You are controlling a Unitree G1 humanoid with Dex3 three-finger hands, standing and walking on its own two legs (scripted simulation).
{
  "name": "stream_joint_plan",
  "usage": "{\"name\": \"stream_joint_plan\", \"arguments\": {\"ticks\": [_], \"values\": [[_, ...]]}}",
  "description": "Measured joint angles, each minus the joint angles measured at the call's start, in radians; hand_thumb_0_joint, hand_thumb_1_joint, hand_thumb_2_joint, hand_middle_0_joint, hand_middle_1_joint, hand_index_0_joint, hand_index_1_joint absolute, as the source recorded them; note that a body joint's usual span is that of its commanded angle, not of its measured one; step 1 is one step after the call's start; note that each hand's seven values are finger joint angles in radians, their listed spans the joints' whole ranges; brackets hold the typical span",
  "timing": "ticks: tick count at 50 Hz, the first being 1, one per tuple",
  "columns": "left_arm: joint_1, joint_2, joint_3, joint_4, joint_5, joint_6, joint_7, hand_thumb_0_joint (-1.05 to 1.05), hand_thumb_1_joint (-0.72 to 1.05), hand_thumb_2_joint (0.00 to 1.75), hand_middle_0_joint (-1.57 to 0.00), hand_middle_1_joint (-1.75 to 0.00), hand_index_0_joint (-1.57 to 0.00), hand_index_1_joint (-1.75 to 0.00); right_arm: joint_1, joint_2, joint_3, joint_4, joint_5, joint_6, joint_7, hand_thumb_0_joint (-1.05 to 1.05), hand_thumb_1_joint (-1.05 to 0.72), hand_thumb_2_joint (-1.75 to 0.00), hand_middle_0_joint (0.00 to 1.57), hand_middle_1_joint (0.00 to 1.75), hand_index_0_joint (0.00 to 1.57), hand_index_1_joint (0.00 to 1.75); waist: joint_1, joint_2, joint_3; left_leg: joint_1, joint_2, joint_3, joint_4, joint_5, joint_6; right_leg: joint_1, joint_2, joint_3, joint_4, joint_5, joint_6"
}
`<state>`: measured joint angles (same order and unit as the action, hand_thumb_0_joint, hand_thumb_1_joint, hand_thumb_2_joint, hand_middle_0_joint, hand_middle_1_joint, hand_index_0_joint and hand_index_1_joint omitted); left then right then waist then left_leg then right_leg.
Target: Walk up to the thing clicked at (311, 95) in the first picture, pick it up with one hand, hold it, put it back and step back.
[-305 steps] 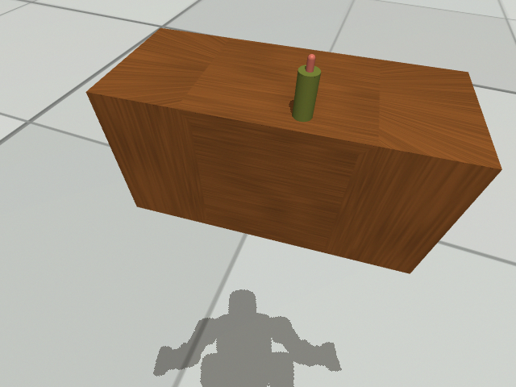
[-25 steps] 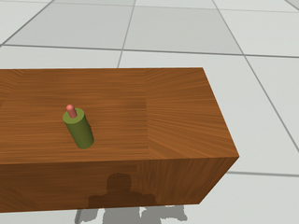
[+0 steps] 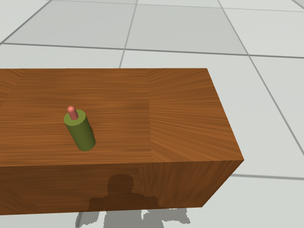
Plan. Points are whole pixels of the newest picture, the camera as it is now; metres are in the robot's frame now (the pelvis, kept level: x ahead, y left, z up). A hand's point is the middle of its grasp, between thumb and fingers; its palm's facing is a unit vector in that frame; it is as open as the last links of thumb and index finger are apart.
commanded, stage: stand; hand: left
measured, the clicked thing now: (79, 127) +0.43 +0.23 -0.03
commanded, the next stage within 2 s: rise first in 0.74 s
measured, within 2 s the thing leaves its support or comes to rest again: neither
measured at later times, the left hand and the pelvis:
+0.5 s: hand out of the picture +0.07 +0.25 -0.16, palm faces -0.04 -0.94 -0.34, open 7.4 cm; pelvis +0.01 +0.00 +0.00, yaw +0 degrees
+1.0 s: hand out of the picture +0.15 +0.24 -0.14, palm faces +0.12 -0.94 -0.31, open 9.1 cm; pelvis +0.00 +0.00 -0.01, yaw +0 degrees
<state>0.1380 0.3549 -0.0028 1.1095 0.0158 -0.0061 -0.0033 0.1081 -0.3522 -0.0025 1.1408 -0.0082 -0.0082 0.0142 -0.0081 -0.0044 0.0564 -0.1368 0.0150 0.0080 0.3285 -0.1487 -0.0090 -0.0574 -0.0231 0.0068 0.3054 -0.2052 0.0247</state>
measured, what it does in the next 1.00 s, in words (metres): stands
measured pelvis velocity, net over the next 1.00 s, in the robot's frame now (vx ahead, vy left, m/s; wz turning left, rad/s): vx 0.00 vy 0.00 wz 0.00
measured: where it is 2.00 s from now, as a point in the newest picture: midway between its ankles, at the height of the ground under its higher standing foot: outside the picture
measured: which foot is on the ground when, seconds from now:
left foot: down 0.00-1.00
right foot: down 0.00-1.00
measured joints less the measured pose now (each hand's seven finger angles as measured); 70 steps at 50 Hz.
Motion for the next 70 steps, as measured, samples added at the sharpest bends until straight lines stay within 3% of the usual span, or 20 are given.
{"name": "stream_joint_plan", "arguments": {"ticks": [43,45,47,50,55,62,70], "values": [[-0.008,-0.001,0.0,-0.009,-0.001,0.0,0.005,0.01,0.9,0.89,-0.2,-0.29,-0.2,-0.29,-0.009,0.002,0.0,-0.009,0.001,-0.001,-0.003,0.0,-0.9,-0.89,0.2,0.3,0.2,0.3,0.001,0.001,-0.007,0.009,-0.005,0.0,0.002,-0.016,0.001,0.011,-0.005,-0.001,0.0,-0.016,0.002],[-0.001,-0.009,0.005,-0.074,-0.041,-0.004,0.018,0.01,0.88,0.87,-0.18,-0.27,-0.18,-0.27,-0.001,0.007,0.0,-0.075,0.047,-0.014,-0.018,0.0,-0.88,-0.87,0.18,0.28,0.18,0.28,-0.002,0.004,-0.007,-0.032,-0.003,-0.003,0.041,-0.029,0.002,-0.03,-0.003,-0.003,0.04,-0.03,0.001],[-0.02,-0.026,0.023,-0.133,-0.071,-0.041,0.033,0.01,0.83,0.83,-0.16,-0.24,-0.16,-0.24,-0.017,0.023,-0.018,-0.132,0.071,-0.053,-0.033,0.01,-0.83,-0.82,0.15,0.24,0.15,0.24,-0.002,0.006,0.014,-0.062,-0.002,-0.003,0.072,-0.037,0.001,-0.063,-0.002,-0.002,0.078,-0.042,-0.001],[-0.066,-0.048,0.069,-0.197,-0.086,-0.061,0.05,0.01,0.71,0.7,-0.13,-0.18,-0.12,-0.19,-0.063,0.044,-0.056,-0.17,0.082,-0.075,-0.052,0.01,-0.71,-0.7,0.12,0.17,0.12,0.18,0.005,0.01,0.019,-0.116,0.002,-0.002,0.112,-0.045,0.0,-0.12,0.002,0.001,0.122,-0.05,-0.002],[-0.081,-0.064,0.134,-0.287,-0.059,-0.066,0.06,0.01,0.46,0.47,-0.09,-0.11,-0.09,-0.11,-0.056,0.074,-0.107,-0.265,0.061,-0.076,-0.059,0.0,-0.44,-0.46,0.08,0.1,0.08,0.11,0.009,0.012,-0.027,-0.16,0.005,-0.005,0.127,-0.047,-0.002,-0.164,0.005,-0.002,0.139,-0.055,-0.005],[0.047,-0.053,0.164,-0.462,-0.059,-0.047,0.076,0.01,0.09,0.22,-0.06,-0.06,-0.07,-0.05,0.059,0.093,-0.084,-0.394,0.061,-0.043,-0.068,0.0,-0.02,-0.22,0.06,0.06,0.06,0.07,0.018,0.012,-0.073,-0.12,0.003,-0.002,0.101,-0.052,-0.004,-0.128,0.003,0.0,0.12,-0.063,-0.006],[0.131,-0.058,0.179,-0.642,-0.056,-0.054,0.092,0.0,-0.3,0.09,-0.04,-0.04,-0.04,-0.04,0.132,0.113,-0.06,-0.539,0.05,-0.046,-0.081,0.0,0.36,-0.08,0.05,0.05,0.05,0.06,0.025,0.022,-0.046,-0.081,0.002,-0.005,0.092,-0.055,-0.005,-0.088,0.001,-0.003,0.109,-0.067,-0.008]]}}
